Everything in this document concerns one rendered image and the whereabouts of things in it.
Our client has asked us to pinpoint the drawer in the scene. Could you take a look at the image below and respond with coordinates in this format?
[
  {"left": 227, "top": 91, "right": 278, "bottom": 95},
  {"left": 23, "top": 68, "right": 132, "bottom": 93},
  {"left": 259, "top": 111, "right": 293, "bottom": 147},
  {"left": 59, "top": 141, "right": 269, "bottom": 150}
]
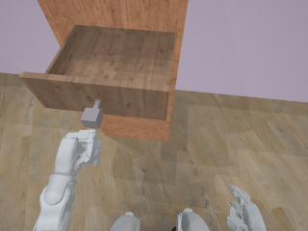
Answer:
[{"left": 19, "top": 24, "right": 175, "bottom": 121}]

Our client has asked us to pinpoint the robot left forearm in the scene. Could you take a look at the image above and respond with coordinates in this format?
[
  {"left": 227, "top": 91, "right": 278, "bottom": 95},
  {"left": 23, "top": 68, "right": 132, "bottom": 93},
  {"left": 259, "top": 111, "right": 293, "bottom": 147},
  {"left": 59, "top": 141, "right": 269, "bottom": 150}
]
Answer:
[{"left": 33, "top": 173, "right": 77, "bottom": 231}]

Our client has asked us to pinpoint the handle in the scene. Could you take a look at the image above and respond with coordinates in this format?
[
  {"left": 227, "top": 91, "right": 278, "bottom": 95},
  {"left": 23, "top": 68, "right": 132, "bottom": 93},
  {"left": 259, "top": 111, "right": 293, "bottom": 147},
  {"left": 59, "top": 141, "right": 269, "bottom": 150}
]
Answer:
[{"left": 81, "top": 99, "right": 104, "bottom": 129}]

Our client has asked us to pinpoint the robot right thigh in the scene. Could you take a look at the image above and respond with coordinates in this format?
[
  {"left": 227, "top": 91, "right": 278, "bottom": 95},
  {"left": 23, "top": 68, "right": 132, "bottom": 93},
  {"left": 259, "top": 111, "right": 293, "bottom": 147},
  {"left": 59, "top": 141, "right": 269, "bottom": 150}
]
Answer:
[{"left": 176, "top": 212, "right": 210, "bottom": 231}]

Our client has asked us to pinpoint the cabinet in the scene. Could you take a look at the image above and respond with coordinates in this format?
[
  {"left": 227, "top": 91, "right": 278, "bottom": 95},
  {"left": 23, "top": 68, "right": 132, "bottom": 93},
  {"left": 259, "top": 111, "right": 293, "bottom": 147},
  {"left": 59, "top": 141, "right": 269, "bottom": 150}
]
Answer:
[{"left": 38, "top": 0, "right": 189, "bottom": 142}]

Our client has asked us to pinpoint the right robot shin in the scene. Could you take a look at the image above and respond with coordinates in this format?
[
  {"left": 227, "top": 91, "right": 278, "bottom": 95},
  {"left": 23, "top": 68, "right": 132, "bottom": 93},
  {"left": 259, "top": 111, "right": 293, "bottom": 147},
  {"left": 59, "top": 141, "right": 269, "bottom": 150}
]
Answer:
[{"left": 183, "top": 208, "right": 193, "bottom": 213}]

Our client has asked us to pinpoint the robot left hand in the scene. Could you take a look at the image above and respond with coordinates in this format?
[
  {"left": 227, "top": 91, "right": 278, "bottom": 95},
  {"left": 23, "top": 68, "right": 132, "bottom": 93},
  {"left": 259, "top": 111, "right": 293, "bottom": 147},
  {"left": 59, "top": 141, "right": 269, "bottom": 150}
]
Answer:
[{"left": 54, "top": 129, "right": 102, "bottom": 178}]

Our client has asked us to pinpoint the robot right hand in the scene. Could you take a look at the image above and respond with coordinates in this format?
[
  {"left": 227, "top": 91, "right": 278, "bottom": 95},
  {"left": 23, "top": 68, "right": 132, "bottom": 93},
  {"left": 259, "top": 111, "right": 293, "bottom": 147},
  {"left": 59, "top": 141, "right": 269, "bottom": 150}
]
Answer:
[{"left": 227, "top": 185, "right": 267, "bottom": 231}]

